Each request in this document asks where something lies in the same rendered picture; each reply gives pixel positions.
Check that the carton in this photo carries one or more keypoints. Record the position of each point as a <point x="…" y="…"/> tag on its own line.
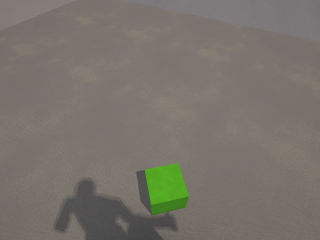
<point x="166" y="188"/>

